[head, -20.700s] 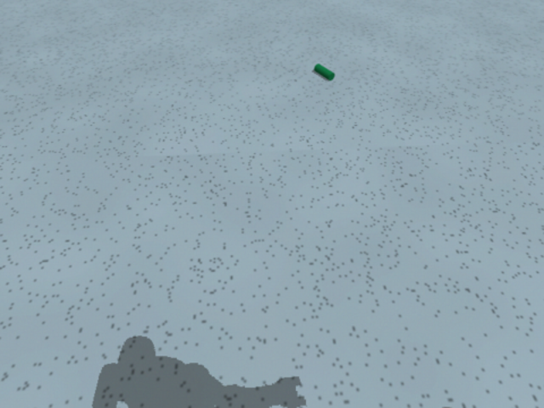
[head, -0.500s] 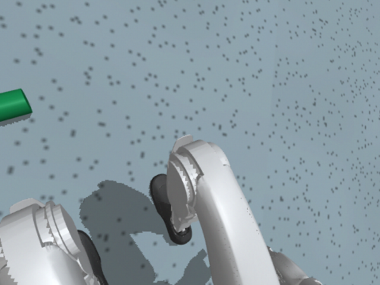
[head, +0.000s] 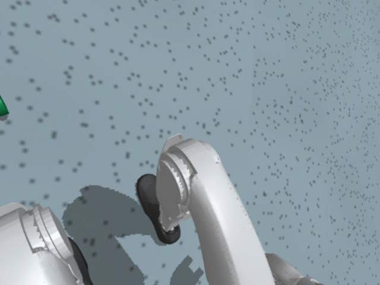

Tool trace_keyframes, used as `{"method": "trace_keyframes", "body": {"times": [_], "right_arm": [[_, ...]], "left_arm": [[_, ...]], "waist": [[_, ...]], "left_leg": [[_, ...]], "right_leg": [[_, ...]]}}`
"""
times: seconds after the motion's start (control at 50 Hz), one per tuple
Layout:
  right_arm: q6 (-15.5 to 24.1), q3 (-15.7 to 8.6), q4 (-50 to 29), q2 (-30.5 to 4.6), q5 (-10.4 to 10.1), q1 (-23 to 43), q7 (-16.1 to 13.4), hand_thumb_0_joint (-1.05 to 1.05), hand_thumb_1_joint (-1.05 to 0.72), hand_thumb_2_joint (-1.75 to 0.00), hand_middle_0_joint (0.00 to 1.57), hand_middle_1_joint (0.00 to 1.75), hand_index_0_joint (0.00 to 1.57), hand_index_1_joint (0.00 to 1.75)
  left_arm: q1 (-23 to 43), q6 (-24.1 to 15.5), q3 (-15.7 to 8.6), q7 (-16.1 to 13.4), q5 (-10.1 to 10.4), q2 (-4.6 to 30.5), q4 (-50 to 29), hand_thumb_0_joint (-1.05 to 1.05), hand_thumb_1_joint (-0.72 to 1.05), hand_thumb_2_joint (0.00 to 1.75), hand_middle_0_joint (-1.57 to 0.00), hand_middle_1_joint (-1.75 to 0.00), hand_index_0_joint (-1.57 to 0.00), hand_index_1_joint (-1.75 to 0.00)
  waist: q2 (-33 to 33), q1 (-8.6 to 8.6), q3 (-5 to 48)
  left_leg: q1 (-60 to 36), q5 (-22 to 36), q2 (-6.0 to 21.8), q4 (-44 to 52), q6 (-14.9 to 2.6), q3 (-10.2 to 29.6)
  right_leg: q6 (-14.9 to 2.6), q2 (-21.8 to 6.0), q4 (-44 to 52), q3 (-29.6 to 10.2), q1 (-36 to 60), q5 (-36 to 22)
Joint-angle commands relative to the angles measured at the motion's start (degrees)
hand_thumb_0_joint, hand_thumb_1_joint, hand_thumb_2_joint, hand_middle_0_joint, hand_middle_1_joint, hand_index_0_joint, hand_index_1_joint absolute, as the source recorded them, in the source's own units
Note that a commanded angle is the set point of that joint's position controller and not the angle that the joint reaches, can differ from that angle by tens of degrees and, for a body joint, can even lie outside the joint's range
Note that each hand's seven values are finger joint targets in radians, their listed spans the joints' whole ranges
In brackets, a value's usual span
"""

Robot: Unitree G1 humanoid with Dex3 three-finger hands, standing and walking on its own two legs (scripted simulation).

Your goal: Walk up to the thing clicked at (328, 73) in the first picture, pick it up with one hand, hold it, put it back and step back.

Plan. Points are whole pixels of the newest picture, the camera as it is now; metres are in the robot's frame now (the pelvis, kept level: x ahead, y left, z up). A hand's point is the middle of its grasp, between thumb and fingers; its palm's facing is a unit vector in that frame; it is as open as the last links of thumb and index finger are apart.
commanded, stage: rest palm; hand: left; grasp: from above
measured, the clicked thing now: out of the picture +0.50 +0.24 -0.28
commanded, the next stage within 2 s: close in 0.26 s
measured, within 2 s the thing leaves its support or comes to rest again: neither
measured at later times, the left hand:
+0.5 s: hand out of the picture +0.48 +0.25 -0.25, palm faces -0.46 -0.12 -0.88, open 13.8 cm
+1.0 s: hand out of the picture +0.49 +0.25 -0.26, palm faces -0.45 -0.11 -0.88, open 12.7 cm
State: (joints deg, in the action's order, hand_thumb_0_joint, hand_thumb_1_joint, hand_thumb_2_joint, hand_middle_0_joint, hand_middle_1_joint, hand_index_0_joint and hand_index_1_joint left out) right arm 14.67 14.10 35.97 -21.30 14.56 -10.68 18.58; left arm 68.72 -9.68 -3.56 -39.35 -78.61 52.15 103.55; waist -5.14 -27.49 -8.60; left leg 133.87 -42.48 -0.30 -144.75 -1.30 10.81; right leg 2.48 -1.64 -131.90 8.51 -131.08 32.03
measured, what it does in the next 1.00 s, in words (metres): stands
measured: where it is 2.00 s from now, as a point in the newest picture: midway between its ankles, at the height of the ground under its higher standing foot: (125, 252)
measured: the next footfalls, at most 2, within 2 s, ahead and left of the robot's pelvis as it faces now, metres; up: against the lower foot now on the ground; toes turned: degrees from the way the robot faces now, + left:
none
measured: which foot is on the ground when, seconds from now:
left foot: down 0.00-1.00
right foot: down 0.00-1.00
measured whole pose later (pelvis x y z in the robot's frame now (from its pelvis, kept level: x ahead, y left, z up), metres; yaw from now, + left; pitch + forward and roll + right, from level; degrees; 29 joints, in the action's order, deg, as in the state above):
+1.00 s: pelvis +0.00 +0.00 +0.01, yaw -1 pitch +30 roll -14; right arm 15.4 16.7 33.4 -22.2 13.5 -11.1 18.1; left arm 68.1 -7.1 -4.2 -34.7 -72.1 56.0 100.0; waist -6.4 -27.7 -13.7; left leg 133.1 -41.8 0.0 -143.3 -1.1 11.9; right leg 2.3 -1.1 -129.7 9.5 -130.1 31.0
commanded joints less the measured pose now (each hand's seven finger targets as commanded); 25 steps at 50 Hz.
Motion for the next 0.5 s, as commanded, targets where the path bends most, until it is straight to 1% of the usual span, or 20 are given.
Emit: {"method": "trace_keyframes", "body": {"times": [0.0,0.02,0.04,0.06,0.08,0.1,0.14,0.16,0.2,0.22,0.24,0.26,0.3,0.32,0.34,0.36,0.4,0.42,0.44,0.48], "right_arm": [[1.29,-4.99,0.21,-19.73,-0.13,-11.68,0.64,0.00,-0.89,-0.90,0.20,0.30,0.20,0.30],[1.22,-5.12,-0.03,-19.98,-0.23,-12.92,0.71,0.00,-0.89,-0.90,0.20,0.30,0.20,0.30],[1.07,-4.93,-0.27,-20.11,-0.45,-13.43,0.68,0.00,-0.89,-0.90,0.20,0.30,0.20,0.30],[1.29,-4.76,-0.57,-19.87,-0.75,-12.44,0.46,0.00,-0.89,-0.90,0.20,0.30,0.20,0.30],[1.17,-5.13,-0.46,-19.91,-0.75,-13.68,0.47,0.00,-0.90,-0.90,0.20,0.30,0.20,0.30],[1.02,-5.19,-0.23,-19.78,-0.84,-13.57,0.37,0.00,-0.90,-0.90,0.20,0.30,0.20,0.30],[0.63,-4.83,-0.49,-19.00,-0.95,-13.84,0.26,0.00,-0.90,-0.91,0.20,0.30,0.20,0.30],[0.69,-4.65,-0.64,-18.90,-0.98,-13.77,0.18,0.00,-0.90,-0.91,0.20,0.30,0.20,0.30],[0.29,-4.68,-0.17,-18.59,-1.05,-14.20,-0.15,0.00,-0.90,-0.91,0.20,0.30,0.20,0.30],[0.28,-4.19,-0.14,-18.06,-0.95,-14.14,-0.28,0.00,-0.90,-0.91,0.20,0.30,0.20,0.30],[0.18,-4.29,0.06,-18.47,-0.95,-14.52,-0.47,0.00,-0.90,-0.91,0.20,0.30,0.20,0.30],[-0.06,-4.42,0.45,-18.39,-0.92,-14.78,-0.59,0.00,-0.90,-0.91,0.20,0.30,0.20,0.30],[-0.21,-3.92,0.92,-17.67,-0.94,-14.74,-0.78,0.00,-0.90,-0.91,0.20,0.30,0.20,0.30],[-0.15,-3.85,1.20,-17.92,-0.86,-14.70,-0.96,0.00,-0.90,-0.90,0.20,0.30,0.20,0.30],[-0.30,-3.76,1.34,-17.79,-0.82,-15.07,-1.09,0.00,-0.90,-0.90,0.20,0.30,0.20,0.30],[-0.39,-3.75,1.50,-17.71,-0.97,-14.93,-1.22,0.00,-0.89,-0.90,0.20,0.30,0.20,0.30],[-0.33,-3.28,1.70,-17.80,-0.70,-14.86,-1.24,0.00,-0.89,-0.90,0.20,0.30,0.20,0.30],[-0.40,-3.21,1.93,-18.38,-0.65,-14.76,-1.42,0.00,-0.89,-0.90,0.20,0.30,0.20,0.30],[-0.10,-2.88,1.31,-18.16,-0.44,-13.93,-1.29,0.00,-0.89,-0.90,0.20,0.30,0.20,0.30],[-0.02,-2.86,1.47,-19.21,-0.39,-13.73,-1.46,0.00,-0.89,-0.90,0.20,0.30,0.20,0.30]], "left_arm": [[15.67,2.15,-1.34,-1.71,2.19,8.72,-3.34,0.00,-0.54,0.99,-0.06,-0.94,-0.04,-0.96],[16.59,2.31,-2.38,-1.50,2.30,10.54,-4.64,0.00,-0.55,0.99,-0.06,-0.94,-0.04,-0.96],[17.07,2.48,-3.51,-1.23,2.45,11.99,-5.31,0.00,-0.55,0.99,-0.06,-0.95,-0.04,-0.97],[16.25,2.76,-2.90,-0.60,3.13,11.54,-4.62,0.00,-0.55,1.00,-0.06,-0.94,-0.04,-0.97],[16.47,2.57,-3.85,-0.30,3.32,12.61,-6.37,0.00,-0.56,1.00,-0.06,-0.96,-0.03,-0.98],[16.44,2.53,-3.85,-0.12,3.36,13.28,-6.70,0.00,-0.56,1.00,-0.06,-0.96,-0.03,-0.98],[15.83,2.22,-3.76,0.54,3.88,13.63,-7.88,0.00,-0.56,0.99,-0.06,-0.98,-0.04,-1.00],[15.61,1.99,-3.31,0.98,4.18,12.45,-7.37,0.00,-0.55,0.99,-0.06,-0.98,-0.04,-1.00],[15.76,1.39,-3.46,1.68,4.56,13.65,-10.08,0.00,-0.55,0.99,-0.06,-0.99,-0.04,-1.00],[15.47,1.11,-2.39,2.20,5.21,12.53,-9.32,0.00,-0.55,1.00,-0.07,-0.99,-0.05,-1.01],[15.24,0.65,-2.91,2.43,5.39,13.42,-10.38,0.00,-0.55,1.01,-0.07,-1.00,-0.05,-1.02],[14.23,0.38,-2.79,2.45,5.47,12.89,-10.52,0.00,-0.54,1.00,-0.07,-1.00,-0.05,-1.01],[13.20,-0.43,-1.05,3.11,5.93,11.18,-9.78,0.00,-0.53,1.01,-0.07,-1.02,-0.06,-1.03],[14.09,-1.02,-0.94,2.99,5.99,11.01,-10.17,0.00,-0.52,1.02,-0.07,-1.03,-0.06,-1.04],[12.35,-1.28,-0.28,3.10,6.02,10.16,-9.04,0.00,-0.51,1.03,-0.07,-1.04,-0.06,-1.05],[12.39,-1.74,-0.29,2.92,6.19,10.73,-9.03,0.00,-0.48,1.01,-0.09,-1.02,-0.08,-1.03],[13.88,-2.42,1.08,2.61,5.68,9.69,-8.68,0.00,-0.44,1.02,-0.11,-1.01,-0.10,-1.02],[14.38,-2.71,1.11,2.01,5.37,10.29,-8.11,0.00,-0.42,1.02,-0.12,-1.01,-0.12,-1.02],[14.50,-2.81,2.05,1.83,5.21,8.86,-7.99,0.00,-0.39,0.99,-0.13,-1.01,-0.13,-1.01],[15.47,-3.16,1.45,0.38,4.28,10.55,-7.84,0.00,-0.37,0.98,-0.15,-0.99,-0.15,-0.99]], "waist": [[26.94,-4.09,31.50],[27.18,-4.27,32.94],[27.56,-3.61,34.46],[26.53,-3.52,33.90],[28.58,-3.49,35.99],[29.43,-2.91,37.56],[30.14,-2.96,39.54],[29.22,-3.45,38.02],[30.36,-2.98,39.47],[29.00,-3.63,37.69],[28.84,-3.33,38.24],[28.97,-3.00,38.55],[27.60,-3.36,37.96],[27.16,-3.54,37.63],[26.86,-3.15,38.06],[26.69,-2.92,37.77],[26.43,-3.98,36.59],[26.58,-3.93,36.61],[26.67,-4.46,34.95],[28.84,-4.12,34.96]], "left_leg": [[-24.96,11.59,0.37,17.33,0.93,-2.67],[-24.65,11.92,0.33,16.99,0.51,-3.05],[-25.18,12.79,0.33,17.17,0.50,-3.09],[-24.88,11.46,0.25,16.94,0.38,-3.13],[-26.55,13.11,0.40,17.35,0.59,-2.99],[-27.27,13.31,0.38,17.02,0.57,-3.33],[-27.01,14.36,0.34,16.58,0.40,-3.76],[-26.05,13.80,0.26,16.24,0.32,-3.70],[-26.51,14.60,0.30,15.88,0.34,-4.24],[-25.23,13.72,0.26,15.36,0.09,-4.46],[-24.57,13.82,0.23,15.38,0.00,-4.61],[-25.26,14.60,0.27,15.40,0.15,-4.53],[-24.22,14.65,0.27,14.98,-0.02,-4.87],[-23.80,14.36,0.26,14.73,0.02,-4.57],[-24.01,14.53,0.25,15.35,0.06,-4.40],[-23.31,13.70,0.29,15.55,-0.01,-4.32],[-24.41,13.86,0.54,15.61,0.20,-3.51],[-25.11,13.59,0.61,16.32,0.38,-3.15],[-26.20,13.39,0.73,16.15,0.56,-2.50],[-28.26,13.72,0.99,17.41,1.08,-1.68]], "right_leg": [[-2.95,2.40,9.16,5.37,20.76,-9.82],[-2.92,2.84,10.00,5.23,22.27,-10.02],[-2.98,2.56,10.05,5.05,23.33,-10.45],[-2.91,2.39,9.93,4.89,23.25,-9.61],[-3.09,2.49,9.88,5.01,24.35,-10.56],[-3.11,2.68,10.06,4.81,25.79,-11.05],[-3.23,3.13,10.19,4.75,28.40,-12.27],[-3.22,2.73,9.92,4.87,27.52,-11.88],[-3.40,2.99,10.52,4.76,28.75,-12.23],[-3.25,3.17,10.76,4.72,28.84,-11.78],[-3.33,3.22,11.27,4.93,29.19,-11.45],[-3.39,3.25,11.40,4.92,29.69,-12.11],[-3.24,3.64,11.79,4.89,30.68,-12.39],[-3.33,3.50,11.82,5.25,29.74,-12.08],[-3.30,3.69,11.99,5.36,30.75,-12.26],[-3.26,3.72,12.02,5.38,30.63,-11.60],[-3.22,3.80,11.56,5.91,28.74,-11.76],[-3.33,3.81,11.61,6.08,28.39,-11.65],[-3.32,3.69,11.01,6.39,26.37,-11.59],[-3.55,3.65,10.83,6.85,24.71,-11.47]]}}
